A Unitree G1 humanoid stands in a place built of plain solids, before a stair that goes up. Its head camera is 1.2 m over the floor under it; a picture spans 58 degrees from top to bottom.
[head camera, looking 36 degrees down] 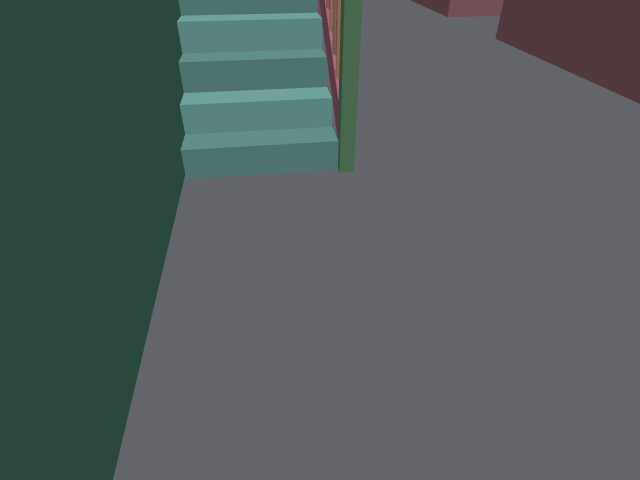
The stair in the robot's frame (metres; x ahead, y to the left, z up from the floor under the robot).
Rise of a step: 0.18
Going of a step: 0.22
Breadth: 0.90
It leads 8 degrees to the left of straight ahead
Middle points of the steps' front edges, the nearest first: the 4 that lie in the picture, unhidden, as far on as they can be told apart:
2.32 0.34 0.18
2.55 0.37 0.36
2.77 0.40 0.54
2.99 0.43 0.72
